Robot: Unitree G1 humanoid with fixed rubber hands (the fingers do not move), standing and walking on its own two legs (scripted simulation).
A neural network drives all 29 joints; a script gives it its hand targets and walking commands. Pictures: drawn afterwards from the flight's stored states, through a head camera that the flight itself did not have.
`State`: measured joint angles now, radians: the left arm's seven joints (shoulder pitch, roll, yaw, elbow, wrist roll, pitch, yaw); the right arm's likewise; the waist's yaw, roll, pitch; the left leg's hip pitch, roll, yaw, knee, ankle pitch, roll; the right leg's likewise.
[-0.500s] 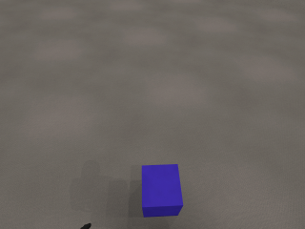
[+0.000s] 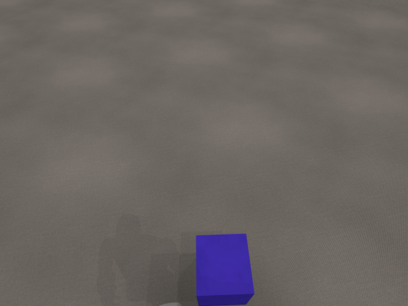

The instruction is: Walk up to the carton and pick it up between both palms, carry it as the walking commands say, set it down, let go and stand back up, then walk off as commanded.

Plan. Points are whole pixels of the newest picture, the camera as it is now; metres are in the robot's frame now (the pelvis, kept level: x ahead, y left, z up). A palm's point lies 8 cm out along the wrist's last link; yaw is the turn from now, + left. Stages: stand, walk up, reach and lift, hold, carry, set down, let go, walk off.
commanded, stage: walk up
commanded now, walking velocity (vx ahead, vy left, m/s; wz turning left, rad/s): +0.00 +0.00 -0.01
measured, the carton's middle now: (221, 270) +0.33 -0.04 -0.62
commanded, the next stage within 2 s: stand in 1.54 s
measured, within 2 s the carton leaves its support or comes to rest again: neither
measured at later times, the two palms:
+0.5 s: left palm out of the picture +0.04 +0.23 -0.12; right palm out of the picture +0.04 -0.23 -0.14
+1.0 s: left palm out of the picture -0.06 +0.19 -0.11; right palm out of the picture -0.01 -0.28 -0.15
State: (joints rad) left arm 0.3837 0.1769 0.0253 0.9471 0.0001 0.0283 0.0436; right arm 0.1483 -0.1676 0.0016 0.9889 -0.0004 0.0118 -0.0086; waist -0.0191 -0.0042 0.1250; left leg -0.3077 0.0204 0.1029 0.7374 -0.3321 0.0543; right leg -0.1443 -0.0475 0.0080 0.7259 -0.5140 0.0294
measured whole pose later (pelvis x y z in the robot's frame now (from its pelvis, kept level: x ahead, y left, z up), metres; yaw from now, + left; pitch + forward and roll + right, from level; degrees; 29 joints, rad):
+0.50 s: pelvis -0.01 +0.00 +0.01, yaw +0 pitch -3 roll +1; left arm 0.25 0.17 0.03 0.95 0.00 0.02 0.03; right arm 0.20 -0.17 0.00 1.01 0.00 0.04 -0.01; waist -0.02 0.01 0.07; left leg -0.30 0.01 0.11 0.68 -0.32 0.05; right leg -0.23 -0.01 0.01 0.70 -0.41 0.01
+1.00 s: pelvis -0.09 -0.05 +0.01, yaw +0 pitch -3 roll +5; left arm 0.26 0.17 0.03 0.95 0.00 0.04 0.04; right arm 0.13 -0.21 0.00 0.93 0.00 0.12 -0.03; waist -0.02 0.01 0.16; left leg -0.48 -0.01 0.09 1.04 -0.39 0.02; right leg -0.32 -0.05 0.01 0.78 -0.41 -0.05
